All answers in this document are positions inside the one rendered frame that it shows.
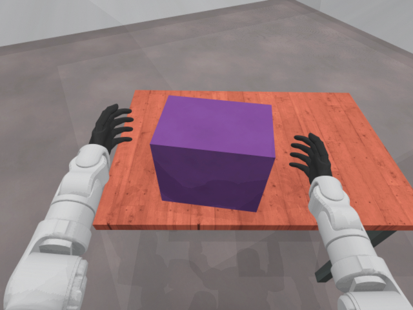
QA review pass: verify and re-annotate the robot left forearm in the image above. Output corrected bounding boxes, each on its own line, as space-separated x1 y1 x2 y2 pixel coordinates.
3 144 110 310

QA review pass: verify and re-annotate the left robot upper arm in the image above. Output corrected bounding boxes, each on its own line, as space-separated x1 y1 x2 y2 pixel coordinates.
5 252 88 310

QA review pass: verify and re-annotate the table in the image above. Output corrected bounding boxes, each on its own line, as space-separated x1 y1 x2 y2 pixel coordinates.
93 90 413 282

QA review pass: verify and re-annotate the left robot hand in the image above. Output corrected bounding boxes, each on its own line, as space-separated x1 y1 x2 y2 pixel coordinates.
89 104 134 155

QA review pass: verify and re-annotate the carton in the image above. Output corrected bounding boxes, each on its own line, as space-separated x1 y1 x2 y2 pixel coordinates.
150 95 276 212

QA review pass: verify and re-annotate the right robot hand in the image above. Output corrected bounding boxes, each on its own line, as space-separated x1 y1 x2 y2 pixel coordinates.
289 132 333 185

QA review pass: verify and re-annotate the right robot upper arm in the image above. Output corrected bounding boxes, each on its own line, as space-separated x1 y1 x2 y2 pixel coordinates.
337 291 412 310

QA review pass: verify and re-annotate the robot right forearm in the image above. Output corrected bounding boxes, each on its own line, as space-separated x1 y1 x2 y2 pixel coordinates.
308 176 413 310

